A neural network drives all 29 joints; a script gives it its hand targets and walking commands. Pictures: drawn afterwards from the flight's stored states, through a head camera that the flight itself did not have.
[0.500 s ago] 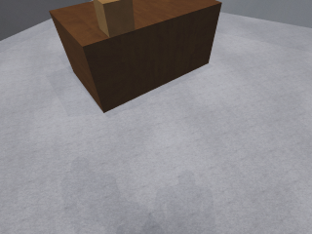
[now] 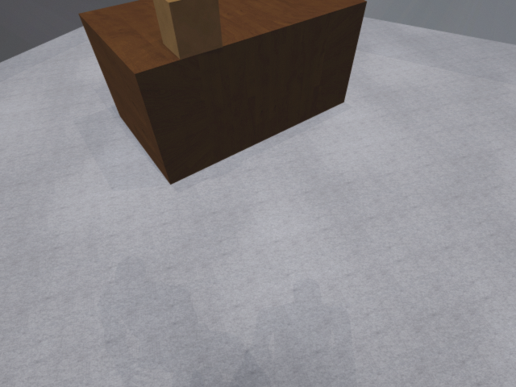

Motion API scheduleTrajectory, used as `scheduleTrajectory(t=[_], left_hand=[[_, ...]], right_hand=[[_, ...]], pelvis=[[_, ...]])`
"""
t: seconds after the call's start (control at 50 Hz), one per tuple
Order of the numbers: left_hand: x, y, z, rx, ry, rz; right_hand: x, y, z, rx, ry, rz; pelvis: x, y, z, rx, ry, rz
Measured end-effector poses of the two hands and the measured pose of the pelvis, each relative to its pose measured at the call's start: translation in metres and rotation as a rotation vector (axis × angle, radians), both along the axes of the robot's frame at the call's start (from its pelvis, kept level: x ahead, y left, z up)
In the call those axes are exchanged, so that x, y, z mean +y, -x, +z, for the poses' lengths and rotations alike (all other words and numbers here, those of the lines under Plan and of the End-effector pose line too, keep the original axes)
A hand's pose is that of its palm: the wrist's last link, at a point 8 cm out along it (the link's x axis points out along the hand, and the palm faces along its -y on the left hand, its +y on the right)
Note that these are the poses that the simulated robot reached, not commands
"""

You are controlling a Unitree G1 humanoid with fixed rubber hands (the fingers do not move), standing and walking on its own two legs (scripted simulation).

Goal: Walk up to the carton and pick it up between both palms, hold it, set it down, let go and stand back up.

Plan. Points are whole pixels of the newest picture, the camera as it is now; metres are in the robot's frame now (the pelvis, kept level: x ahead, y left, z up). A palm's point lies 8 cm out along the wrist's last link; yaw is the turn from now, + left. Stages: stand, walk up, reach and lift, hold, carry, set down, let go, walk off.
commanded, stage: stand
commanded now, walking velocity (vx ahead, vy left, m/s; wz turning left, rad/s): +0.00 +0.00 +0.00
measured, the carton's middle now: (188, 19) +1.46 +0.31 -0.03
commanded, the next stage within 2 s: walk up in 0.24 s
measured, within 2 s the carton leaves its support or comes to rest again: neither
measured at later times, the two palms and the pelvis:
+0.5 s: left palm out of the picture -0.01 +0.20 -0.15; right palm out of the picture -0.01 -0.20 -0.15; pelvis +0.02 +0.00 +0.00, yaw +3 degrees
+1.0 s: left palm (78, 337) +0.24 +0.36 -0.13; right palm out of the picture +0.11 -0.12 -0.13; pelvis +0.19 +0.10 +0.00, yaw +7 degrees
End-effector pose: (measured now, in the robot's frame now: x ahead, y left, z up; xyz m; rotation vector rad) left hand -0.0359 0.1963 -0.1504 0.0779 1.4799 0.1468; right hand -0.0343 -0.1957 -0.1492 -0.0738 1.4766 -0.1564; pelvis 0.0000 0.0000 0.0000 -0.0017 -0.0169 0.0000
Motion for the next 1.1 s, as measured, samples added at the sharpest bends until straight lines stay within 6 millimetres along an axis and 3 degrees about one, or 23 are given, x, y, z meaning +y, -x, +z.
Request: scheduleTrajectory(t=[0.46,0.54,0.64,0.7,0.74,0.8,0.9,1.0,1.1], left_hand=[[-0.003,-0.020,0.000,-0.029,0.007,-0.014],[0.018,-0.022,0.006,-0.088,-0.037,0.047],[0.059,-0.012,0.008,-0.029,-0.065,0.062],[0.091,-0.015,-0.003,0.019,-0.067,0.051],[0.115,-0.025,-0.017,0.042,-0.069,0.028],[0.143,-0.064,-0.028,0.017,-0.071,-0.016],[0.163,-0.171,-0.004,-0.184,-0.088,-0.075],[0.160,-0.272,0.019,-0.322,-0.086,-0.116],[0.143,-0.369,0.023,-0.403,-0.075,-0.164]], right_hand=[[-0.003,-0.016,0.001,-0.015,-0.002,0.009],[-0.012,-0.035,0.010,-0.009,0.024,0.106],[-0.019,-0.090,0.028,-0.104,0.090,0.174],[-0.013,-0.120,0.029,-0.160,0.142,0.187],[-0.008,-0.132,0.016,-0.191,0.186,0.179],[0.011,-0.129,0.005,-0.151,0.196,0.112],[0.055,-0.129,0.015,-0.075,0.106,0.102],[0.081,-0.145,0.022,-0.018,0.033,0.080],[0.082,-0.179,0.017,0.045,0.000,0.065]], pelvis=[[-0.001,-0.015,0.000,0.006,0.003,0.013],[0.009,-0.025,0.004,0.012,0.007,0.069],[0.033,-0.046,0.006,0.000,-0.002,0.104],[0.055,-0.065,-0.003,-0.019,-0.001,0.117],[0.074,-0.078,-0.022,-0.018,0.025,0.113],[0.086,-0.094,-0.032,-0.034,0.001,0.105],[0.094,-0.134,-0.013,-0.027,-0.004,0.099],[0.098,-0.185,-0.002,-0.012,0.006,0.117],[0.093,-0.244,-0.008,-0.011,0.006,0.119]])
